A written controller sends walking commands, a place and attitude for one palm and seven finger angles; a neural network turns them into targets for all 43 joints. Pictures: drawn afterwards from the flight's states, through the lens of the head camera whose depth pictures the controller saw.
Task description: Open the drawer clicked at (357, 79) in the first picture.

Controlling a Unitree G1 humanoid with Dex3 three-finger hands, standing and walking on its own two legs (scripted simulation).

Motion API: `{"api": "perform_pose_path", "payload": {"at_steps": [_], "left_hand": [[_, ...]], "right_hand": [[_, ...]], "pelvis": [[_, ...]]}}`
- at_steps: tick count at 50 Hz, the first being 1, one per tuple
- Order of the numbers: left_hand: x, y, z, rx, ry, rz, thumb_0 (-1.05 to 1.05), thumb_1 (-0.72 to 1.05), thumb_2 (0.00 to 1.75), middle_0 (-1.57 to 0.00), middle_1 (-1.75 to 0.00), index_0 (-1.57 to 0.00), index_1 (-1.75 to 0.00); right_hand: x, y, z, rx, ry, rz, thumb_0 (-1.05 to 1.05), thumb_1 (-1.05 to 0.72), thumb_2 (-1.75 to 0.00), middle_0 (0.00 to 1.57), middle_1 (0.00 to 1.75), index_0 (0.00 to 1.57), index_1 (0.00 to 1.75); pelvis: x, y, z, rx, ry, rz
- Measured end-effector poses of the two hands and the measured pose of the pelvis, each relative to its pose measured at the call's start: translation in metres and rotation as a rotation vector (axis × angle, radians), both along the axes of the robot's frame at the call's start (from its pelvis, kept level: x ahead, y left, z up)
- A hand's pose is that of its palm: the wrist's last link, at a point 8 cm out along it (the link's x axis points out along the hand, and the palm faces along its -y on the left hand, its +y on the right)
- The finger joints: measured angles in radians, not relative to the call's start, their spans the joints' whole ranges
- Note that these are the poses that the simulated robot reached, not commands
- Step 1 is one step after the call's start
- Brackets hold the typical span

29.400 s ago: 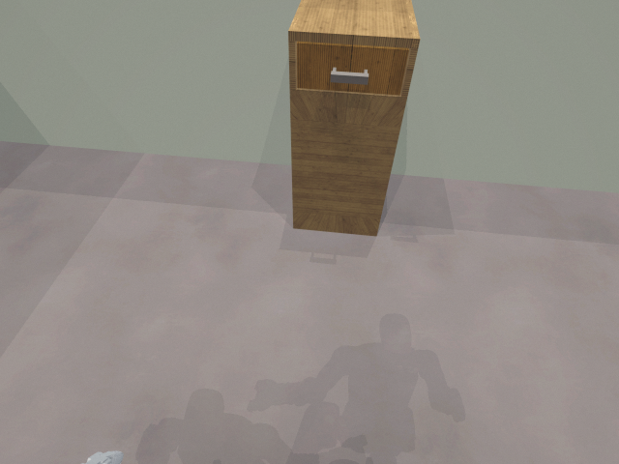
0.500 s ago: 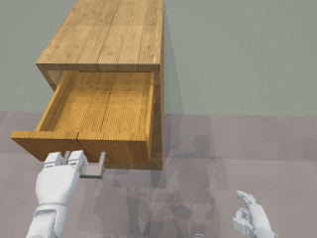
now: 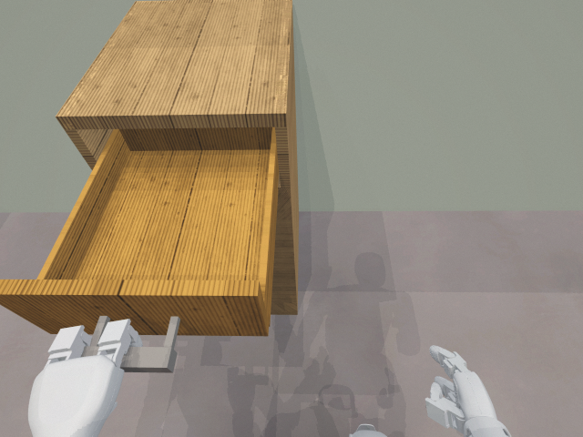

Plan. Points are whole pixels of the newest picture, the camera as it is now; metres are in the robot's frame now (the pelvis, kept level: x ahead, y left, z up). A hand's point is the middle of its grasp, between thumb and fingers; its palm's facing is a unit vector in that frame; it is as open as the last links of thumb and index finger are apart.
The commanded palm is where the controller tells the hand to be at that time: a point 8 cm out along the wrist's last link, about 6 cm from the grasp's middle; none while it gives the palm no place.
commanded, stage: pull the drawer open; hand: left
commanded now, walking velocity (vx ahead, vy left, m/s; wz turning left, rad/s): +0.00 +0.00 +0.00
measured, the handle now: (133, 341) +0.23 +0.23 +0.02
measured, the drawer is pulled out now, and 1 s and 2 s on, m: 0.30 0.30 0.30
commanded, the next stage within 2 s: open the thumb to release the handle in 0.02 s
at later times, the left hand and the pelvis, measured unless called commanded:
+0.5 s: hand (91, 396) +0.17 +0.27 +0.00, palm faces -0.01 -0.04 -1.00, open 9.7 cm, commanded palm +0.14 +0.27 +0.05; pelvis -0.01 +0.00 +0.00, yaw +2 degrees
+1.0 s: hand (101, 385) +0.18 +0.26 +0.00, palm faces +0.02 -0.03 -1.00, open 13.8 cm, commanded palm +0.15 +0.26 +0.05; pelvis -0.02 -0.01 +0.01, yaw +2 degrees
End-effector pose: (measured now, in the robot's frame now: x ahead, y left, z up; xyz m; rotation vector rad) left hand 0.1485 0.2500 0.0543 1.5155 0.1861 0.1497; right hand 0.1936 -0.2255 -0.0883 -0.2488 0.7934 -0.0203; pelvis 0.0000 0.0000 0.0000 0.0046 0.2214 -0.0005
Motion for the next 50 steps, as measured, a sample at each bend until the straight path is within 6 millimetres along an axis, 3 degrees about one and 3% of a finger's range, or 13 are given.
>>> {"api": "perform_pose_path", "payload": {"at_steps": [14, 19, 30, 34, 40, 50], "left_hand": [[-0.002, 0.012, 0.001, 0.036, -0.025, 0.014, 0.0, 0.65, 0.77, -0.36, -1.32, -0.37, -1.34], [-0.004, 0.015, 0.0, 0.021, -0.013, 0.052, 0.0, 0.47, 0.71, -0.37, -1.3, -0.37, -1.31], [-0.001, 0.014, -0.001, 0.015, -0.007, 0.02, 0.0, -0.17, 0.44, -0.34, -1.24, -0.33, -1.24], [-0.004, 0.011, -0.001, 0.011, -0.013, 0.01, 0.0, -0.34, 0.37, -0.33, -1.22, -0.32, -1.22], [-0.004, 0.005, 0.001, 0.003, -0.042, 0.01, 0.0, -0.45, 0.32, -0.32, -1.21, -0.32, -1.21], [0.009, 0.006, 0.002, 0.018, -0.037, 0.023, 0.0, -0.48, 0.3, -0.32, -1.2, -0.32, -1.21]], "right_hand": [[-0.002, -0.001, -0.008, -0.029, 0.04, 0.002, 0.02, -0.9, -0.9, 0.2, 0.3, 0.2, 0.3], [-0.004, 0.001, -0.008, -0.032, 0.038, 0.001, 0.02, -0.9, -0.9, 0.2, 0.3, 0.2, 0.3], [-0.006, 0.003, -0.003, -0.04, 0.014, 0.011, 0.02, -0.9, -0.9, 0.2, 0.3, 0.2, 0.3], [-0.009, 0.002, -0.002, -0.036, 0.006, 0.006, 0.02, -0.9, -0.9, 0.2, 0.3, 0.2, 0.3], [-0.013, 0.001, -0.003, -0.036, 0.007, 0.008, 0.02, -0.9, -0.9, 0.2, 0.3, 0.2, 0.3], [-0.019, 0.0, -0.002, -0.029, 0.016, -0.009, 0.02, -0.9, -0.9, 0.2, 0.3, 0.2, 0.3]], "pelvis": [[-0.003, 0.0, -0.001, -0.002, -0.001, 0.017], [-0.006, 0.0, 0.001, -0.001, -0.009, 0.026], [-0.015, -0.003, 0.002, 0.001, -0.024, 0.032], [-0.016, -0.003, 0.002, 0.002, -0.027, 0.03], [-0.02, -0.003, 0.002, 0.002, -0.033, 0.035], [-0.023, -0.006, 0.005, 0.007, -0.047, 0.031]]}}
